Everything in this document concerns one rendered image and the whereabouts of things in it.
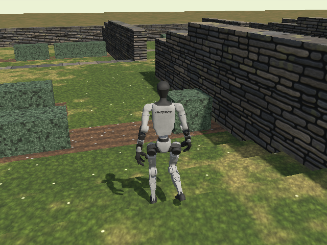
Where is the left robot forearm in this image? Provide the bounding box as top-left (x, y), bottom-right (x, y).
top-left (136, 126), bottom-right (146, 152)

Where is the left robot foot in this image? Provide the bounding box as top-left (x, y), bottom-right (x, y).
top-left (150, 195), bottom-right (157, 204)

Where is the right robot upper arm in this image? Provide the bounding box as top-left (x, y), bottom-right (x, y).
top-left (174, 103), bottom-right (188, 131)

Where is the left robot upper arm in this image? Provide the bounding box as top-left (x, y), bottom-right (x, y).
top-left (141, 103), bottom-right (153, 133)

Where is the right robot forearm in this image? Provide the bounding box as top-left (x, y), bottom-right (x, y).
top-left (183, 123), bottom-right (191, 142)

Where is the right robot hand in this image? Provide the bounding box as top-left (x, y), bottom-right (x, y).
top-left (181, 140), bottom-right (192, 152)

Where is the robot head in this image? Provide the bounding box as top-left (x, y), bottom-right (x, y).
top-left (155, 81), bottom-right (172, 106)

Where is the left robot hand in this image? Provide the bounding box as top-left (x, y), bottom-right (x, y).
top-left (135, 152), bottom-right (148, 166)

